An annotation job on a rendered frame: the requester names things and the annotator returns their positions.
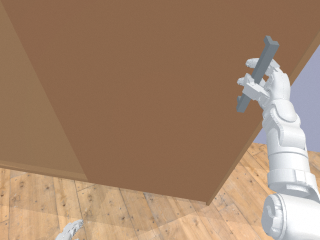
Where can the robot left hand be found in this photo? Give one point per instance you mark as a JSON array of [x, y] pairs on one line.
[[70, 230]]

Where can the handle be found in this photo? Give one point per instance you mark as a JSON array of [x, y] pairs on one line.
[[263, 63]]

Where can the wardrobe door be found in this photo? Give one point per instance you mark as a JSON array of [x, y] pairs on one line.
[[30, 131], [146, 90]]

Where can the right robot forearm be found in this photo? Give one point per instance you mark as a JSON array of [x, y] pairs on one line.
[[289, 170]]

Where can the robot right hand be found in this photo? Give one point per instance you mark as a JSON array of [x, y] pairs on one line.
[[276, 87]]

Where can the right robot upper arm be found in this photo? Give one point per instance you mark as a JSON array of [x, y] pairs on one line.
[[287, 217]]

